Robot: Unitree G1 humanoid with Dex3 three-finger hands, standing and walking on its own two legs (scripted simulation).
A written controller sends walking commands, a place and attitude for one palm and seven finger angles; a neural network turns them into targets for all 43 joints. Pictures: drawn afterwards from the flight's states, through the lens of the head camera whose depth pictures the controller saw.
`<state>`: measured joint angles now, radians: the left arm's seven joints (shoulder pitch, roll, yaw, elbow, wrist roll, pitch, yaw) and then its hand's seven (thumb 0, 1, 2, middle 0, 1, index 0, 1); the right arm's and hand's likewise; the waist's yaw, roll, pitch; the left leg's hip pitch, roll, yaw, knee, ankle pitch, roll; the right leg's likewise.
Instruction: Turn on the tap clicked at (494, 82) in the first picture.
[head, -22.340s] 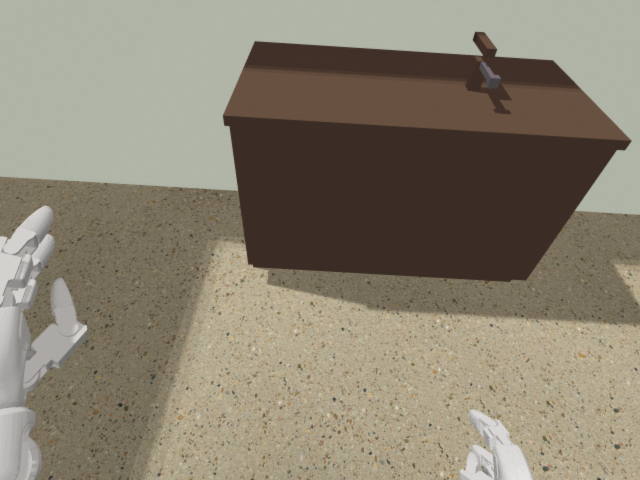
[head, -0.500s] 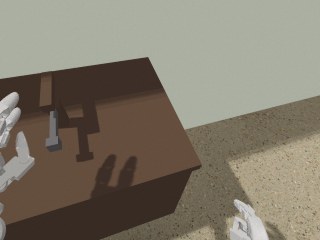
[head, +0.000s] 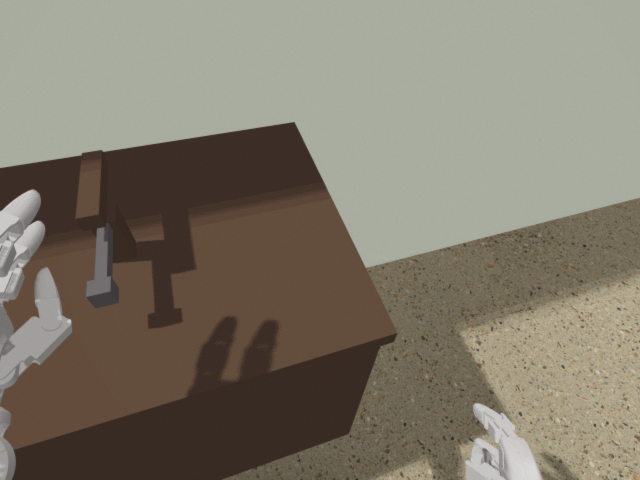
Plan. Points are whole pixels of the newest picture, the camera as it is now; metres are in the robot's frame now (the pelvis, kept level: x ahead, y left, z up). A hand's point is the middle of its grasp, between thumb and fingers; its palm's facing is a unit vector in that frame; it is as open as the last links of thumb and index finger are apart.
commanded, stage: shuffle to correct the standing spot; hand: left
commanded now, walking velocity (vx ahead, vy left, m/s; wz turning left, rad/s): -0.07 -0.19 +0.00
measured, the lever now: (103, 292) +0.32 +0.30 +0.04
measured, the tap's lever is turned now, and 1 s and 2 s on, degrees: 0 0 0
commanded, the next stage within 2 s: come to a stop and stand still in 0.26 s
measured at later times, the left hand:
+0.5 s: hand out of the picture +0.23 +0.29 +0.19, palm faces +0.43 -0.77 -0.46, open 7.4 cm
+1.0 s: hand out of the picture +0.23 +0.33 +0.18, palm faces +0.41 -0.86 -0.31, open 7.4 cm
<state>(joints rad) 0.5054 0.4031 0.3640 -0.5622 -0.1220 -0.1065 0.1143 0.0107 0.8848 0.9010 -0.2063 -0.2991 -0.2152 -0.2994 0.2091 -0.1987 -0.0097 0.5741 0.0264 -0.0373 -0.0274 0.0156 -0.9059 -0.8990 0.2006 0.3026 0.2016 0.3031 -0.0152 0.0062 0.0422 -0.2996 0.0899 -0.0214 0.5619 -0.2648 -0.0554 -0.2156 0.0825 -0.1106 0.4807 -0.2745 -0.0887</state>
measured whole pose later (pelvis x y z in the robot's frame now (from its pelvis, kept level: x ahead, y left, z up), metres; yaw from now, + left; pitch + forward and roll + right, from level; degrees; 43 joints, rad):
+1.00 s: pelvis +0.00 +0.08 +0.01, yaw -1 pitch +0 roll -1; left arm 0.36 0.34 0.36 -0.46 -0.04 -0.23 0.11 0.01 0.89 0.90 -0.20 -0.30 -0.21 -0.30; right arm 0.21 -0.17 0.03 0.60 0.00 -0.18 0.00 0.02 -0.90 -0.90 0.20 0.30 0.20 0.30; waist 0.04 -0.04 0.05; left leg -0.25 -0.02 0.06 0.48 -0.23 0.06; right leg -0.19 -0.02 -0.04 0.42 -0.22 0.02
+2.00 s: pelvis -0.01 +0.06 +0.01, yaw -1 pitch -1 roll -1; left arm 0.41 0.37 0.36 -0.45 -0.06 -0.19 0.11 0.01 0.89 0.90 -0.20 -0.30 -0.21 -0.30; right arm 0.21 -0.18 0.02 0.57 0.01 -0.10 -0.02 0.02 -0.90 -0.90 0.20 0.30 0.20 0.30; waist 0.02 -0.03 0.05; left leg -0.23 0.00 0.05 0.43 -0.20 0.03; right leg -0.17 0.00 -0.05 0.38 -0.20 0.00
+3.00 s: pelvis +0.00 +0.01 +0.00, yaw -2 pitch +1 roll -1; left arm 0.49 0.43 0.39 -0.57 -0.11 -0.15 0.08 0.01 0.88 0.90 -0.21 -0.30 -0.22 -0.30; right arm 0.20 -0.18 -0.01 0.56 0.02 -0.07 -0.03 0.02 -0.90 -0.90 0.20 0.30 0.20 0.30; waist 0.00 -0.02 0.07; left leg -0.31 0.09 0.01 0.56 -0.26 -0.05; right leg -0.24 0.09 -0.08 0.48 -0.26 -0.08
